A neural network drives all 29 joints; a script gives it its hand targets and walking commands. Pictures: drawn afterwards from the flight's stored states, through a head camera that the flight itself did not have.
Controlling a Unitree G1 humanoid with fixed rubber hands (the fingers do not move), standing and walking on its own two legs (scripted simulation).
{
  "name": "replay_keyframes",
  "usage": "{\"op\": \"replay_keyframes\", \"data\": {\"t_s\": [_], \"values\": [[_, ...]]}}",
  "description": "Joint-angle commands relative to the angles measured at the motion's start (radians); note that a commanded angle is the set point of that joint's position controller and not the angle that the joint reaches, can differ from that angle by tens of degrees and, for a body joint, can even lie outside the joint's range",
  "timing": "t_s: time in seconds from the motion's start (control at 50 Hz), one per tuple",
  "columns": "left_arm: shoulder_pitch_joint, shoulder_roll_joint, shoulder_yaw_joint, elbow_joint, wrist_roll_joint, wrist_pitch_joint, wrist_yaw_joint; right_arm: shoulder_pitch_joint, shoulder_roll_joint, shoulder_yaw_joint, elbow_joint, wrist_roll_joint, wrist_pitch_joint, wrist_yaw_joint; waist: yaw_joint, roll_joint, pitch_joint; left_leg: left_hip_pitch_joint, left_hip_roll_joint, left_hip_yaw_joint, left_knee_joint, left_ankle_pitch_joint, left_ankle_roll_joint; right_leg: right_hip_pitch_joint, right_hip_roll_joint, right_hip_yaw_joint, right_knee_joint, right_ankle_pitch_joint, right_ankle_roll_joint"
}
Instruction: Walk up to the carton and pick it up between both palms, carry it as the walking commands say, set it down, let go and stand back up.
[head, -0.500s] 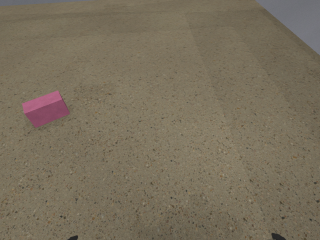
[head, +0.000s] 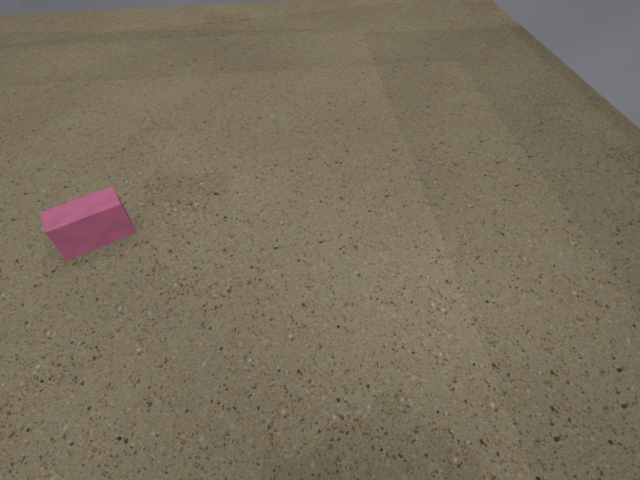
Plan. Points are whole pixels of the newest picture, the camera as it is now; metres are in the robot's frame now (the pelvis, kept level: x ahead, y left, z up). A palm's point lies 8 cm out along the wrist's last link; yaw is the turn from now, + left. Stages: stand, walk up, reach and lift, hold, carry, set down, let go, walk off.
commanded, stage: stand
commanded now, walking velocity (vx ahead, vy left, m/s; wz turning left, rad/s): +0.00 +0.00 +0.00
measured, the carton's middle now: (90, 222) +1.24 +1.03 -0.69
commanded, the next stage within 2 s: walk up in 1.06 s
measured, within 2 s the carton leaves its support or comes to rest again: neither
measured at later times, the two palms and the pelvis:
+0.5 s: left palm out of the picture +0.07 +0.28 -0.12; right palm out of the picture +0.08 -0.29 -0.12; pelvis +0.00 +0.00 +0.00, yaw +0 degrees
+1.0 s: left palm out of the picture +0.07 +0.28 -0.12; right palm out of the picture +0.08 -0.30 -0.12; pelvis +0.01 +0.00 +0.00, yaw +0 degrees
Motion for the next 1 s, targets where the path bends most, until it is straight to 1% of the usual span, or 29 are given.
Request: {"op": "replay_keyframes", "data": {"t_s": [0.0,0.02,0.04,0.06,0.08,0.12,0.14,0.16,0.2,0.22,0.28,0.34,0.38,0.44,0.46,0.52,0.54,0.58,0.6,0.62,0.68,0.7,0.72,0.8,0.82,0.86,0.88,0.94,0.98], "values": [[-0.022,0.245,0.047,-0.058,0.005,-0.026,0.01,-0.032,-0.22,-0.044,-0.056,0.0,-0.027,-0.009,0.012,0.016,-0.056,0.0,0.117,-0.089,-0.094,0.199,0.025,0.013,-0.107,0.088,-0.056,0.167,-0.039],[-0.059,0.24,0.043,-0.055,0.009,-0.021,0.009,-0.057,-0.208,-0.04,-0.047,0.006,-0.023,-0.01,-0.005,-0.002,-0.051,-0.007,0.117,-0.093,-0.085,0.18,0.027,-0.002,-0.108,0.076,-0.067,0.167,-0.039],[-0.026,0.22,0.036,-0.061,0.003,-0.022,0.009,-0.052,-0.213,-0.041,-0.045,0.001,-0.022,-0.01,0.021,0.035,-0.027,-0.024,0.119,-0.102,-0.091,0.134,0.035,0.01,-0.108,0.086,-0.082,0.116,-0.039],[-0.028,0.241,0.043,-0.044,0.002,-0.023,0.01,-0.051,-0.219,-0.043,-0.049,0.009,-0.023,-0.009,-0.003,0.022,-0.061,-0.017,0.111,-0.085,-0.099,0.127,0.031,-0.008,-0.112,0.079,-0.075,0.12,-0.042],[-0.056,0.23,0.039,-0.055,0.008,-0.02,0.009,-0.045,-0.221,-0.042,-0.043,0.0,-0.023,-0.011,0.001,0.017,-0.008,-0.037,0.117,-0.105,-0.103,0.113,0.04,-0.023,-0.109,0.082,-0.08,0.075,-0.041],[-0.036,0.232,0.045,-0.042,0.01,-0.019,0.01,-0.055,-0.226,-0.047,-0.036,-0.004,-0.019,-0.008,0.002,-0.038,-0.015,-0.027,0.119,-0.105,-0.108,0.075,0.039,-0.021,-0.111,0.086,-0.104,0.061,-0.038],[-0.048,0.215,0.036,-0.06,0.003,-0.018,0.01,-0.064,-0.22,-0.046,-0.053,0.002,-0.017,-0.01,-0.002,0.014,-0.036,-0.026,0.108,-0.087,-0.093,0.071,0.034,-0.015,-0.109,0.088,-0.12,0.09,-0.033],[-0.047,0.229,0.039,-0.053,0.001,-0.026,0.009,-0.056,-0.224,-0.047,-0.047,0.0,-0.021,-0.006,-0.004,-0.032,-0.058,-0.01,0.115,-0.102,-0.097,0.086,0.037,-0.012,-0.123,0.089,-0.106,0.066,-0.039],[-0.067,0.214,0.041,-0.059,-0.002,-0.03,0.01,-0.045,-0.204,-0.041,-0.038,-0.004,-0.022,-0.006,-0.005,-0.014,-0.098,0.013,0.118,-0.098,-0.097,0.157,0.043,0.028,-0.125,0.1,-0.098,0.153,-0.046],[-0.089,0.224,0.043,-0.067,0.007,-0.027,0.01,-0.062,-0.212,-0.046,-0.049,-0.009,-0.023,-0.007,-0.002,-0.048,-0.081,0.005,0.114,-0.103,-0.088,0.18,0.041,0.028,-0.114,0.077,-0.092,0.18,-0.035],[-0.065,0.228,0.045,-0.055,0.007,-0.025,0.013,-0.076,-0.222,-0.049,-0.043,0.0,-0.022,-0.01,0.0,0.03,-0.091,0.013,0.112,-0.099,-0.085,0.209,0.03,0.032,-0.117,0.081,-0.08,0.214,-0.04],[-0.036,0.224,0.044,-0.051,-0.001,-0.026,0.012,-0.058,-0.225,-0.051,-0.042,0.002,-0.019,-0.008,0.006,-0.022,-0.093,0.023,0.112,-0.1,-0.096,0.213,0.027,0.025,-0.115,0.085,-0.09,0.184,-0.036],[-0.058,0.237,0.044,-0.058,-0.001,-0.019,0.013,-0.056,-0.217,-0.046,-0.035,0.0,-0.021,-0.008,0.006,0.015,-0.078,0.012,0.115,-0.097,-0.104,0.182,0.028,0.025,-0.122,0.087,-0.103,0.133,-0.04],[-0.03,0.238,0.045,-0.034,0.003,-0.018,0.011,-0.09,-0.211,-0.044,-0.041,-0.001,-0.018,-0.012,0.021,-0.017,-0.094,0.027,0.117,-0.095,-0.083,0.232,0.026,0.041,-0.122,0.075,-0.093,0.206,-0.031],[-0.037,0.24,0.044,-0.04,-0.001,-0.021,0.013,-0.059,-0.201,-0.042,-0.037,0.0,-0.018,-0.014,0.0,-0.024,-0.069,0.02,0.117,-0.094,-0.081,0.241,0.027,0.019,-0.123,0.087,-0.096,0.237,-0.033],[-0.041,0.216,0.04,-0.031,0.009,-0.024,0.011,-0.067,-0.222,-0.048,-0.036,-0.002,-0.02,-0.014,0.014,-0.012,-0.065,0.016,0.118,-0.096,-0.095,0.214,0.028,0.023,-0.118,0.077,-0.1,0.195,-0.027],[-0.042,0.245,0.041,-0.032,0.001,-0.025,0.013,-0.053,-0.227,-0.052,-0.052,-0.001,-0.015,-0.007,-0.01,0.002,-0.081,0.025,0.123,-0.089,-0.091,0.201,0.024,0.01,-0.123,0.084,-0.094,0.205,-0.03],[-0.038,0.235,0.032,-0.032,0.003,-0.026,0.01,-0.052,-0.215,-0.049,-0.041,0.007,-0.016,-0.007,0.008,0.015,-0.073,0.015,0.119,-0.089,-0.095,0.166,0.033,0.021,-0.126,0.089,-0.103,0.173,-0.035],[-0.047,0.238,0.044,-0.033,0.006,-0.026,0.016,-0.036,-0.22,-0.054,-0.033,0.004,-0.015,-0.007,-0.002,-0.022,-0.064,0.022,0.117,-0.1,-0.107,0.193,0.029,0.011,-0.124,0.08,-0.094,0.158,-0.033],[-0.068,0.225,0.038,-0.042,0.006,-0.021,0.013,-0.069,-0.236,-0.054,-0.055,-0.004,-0.016,-0.009,-0.005,0.044,-0.037,0.016,0.118,-0.082,-0.097,0.218,0.026,-0.013,-0.123,0.081,-0.106,0.176,-0.036],[-0.05,0.239,0.038,-0.037,-0.002,-0.027,0.011,-0.038,-0.199,-0.041,-0.038,-0.003,-0.017,-0.01,-0.001,-0.029,-0.069,0.017,0.116,-0.094,-0.097,0.224,0.027,0.027,-0.114,0.074,-0.096,0.185,-0.032],[-0.013,0.215,0.036,-0.031,-0.006,-0.032,0.011,-0.057,-0.233,-0.053,-0.046,0.001,-0.018,-0.008,0.025,0.006,-0.091,0.026,0.133,-0.094,-0.095,0.222,0.028,0.041,-0.129,0.082,-0.1,0.19,-0.039],[-0.042,0.226,0.031,-0.034,0.005,-0.031,0.011,-0.052,-0.233,-0.054,-0.053,0.004,-0.016,-0.006,0.005,0.01,-0.081,0.033,0.118,-0.081,-0.101,0.222,0.014,0.033,-0.125,0.076,-0.099,0.206,-0.031],[-0.05,0.245,0.045,-0.032,-0.001,-0.025,0.014,-0.044,-0.225,-0.049,-0.04,0.001,-0.02,-0.009,0.006,-0.007,-0.055,0.027,0.118,-0.089,-0.116,0.217,0.026,0.016,-0.128,0.09,-0.107,0.193,-0.035],[-0.033,0.237,0.035,-0.023,-0.007,-0.022,0.012,-0.059,-0.237,-0.051,-0.037,-0.002,-0.017,-0.006,0.017,0.048,-0.075,0.013,0.113,-0.089,-0.102,0.205,0.026,0.039,-0.124,0.078,-0.108,0.168,-0.034],[-0.041,0.252,0.04,-0.032,0.004,-0.023,0.013,-0.047,-0.206,-0.052,-0.048,-0.001,-0.017,-0.009,0.003,0.006,-0.059,0.014,0.115,-0.086,-0.109,0.217,0.022,0.032,-0.12,0.081,-0.096,0.208,-0.034],[-0.038,0.235,0.034,-0.031,0.003,-0.025,0.013,-0.059,-0.225,-0.049,-0.042,-0.005,-0.017,-0.007,0.02,-0.026,-0.086,0.031,0.118,-0.091,-0.115,0.222,0.02,0.041,-0.116,0.076,-0.102,0.2,-0.032],[-0.055,0.243,0.044,-0.037,-0.001,-0.022,0.013,-0.053,-0.223,-0.047,-0.043,-0.003,-0.016,-0.011,0.004,0.029,-0.067,0.018,0.108,-0.077,-0.109,0.227,0.022,0.024,-0.115,0.084,-0.114,0.216,-0.031],[-0.041,0.251,0.041,-0.032,0.007,-0.02,0.011,-0.055,-0.236,-0.053,-0.046,0.001,-0.014,-0.009,0.005,-0.001,-0.094,0.038,0.117,-0.075,-0.083,0.227,0.018,0.04,-0.115,0.07,-0.117,0.236,-0.027]]}}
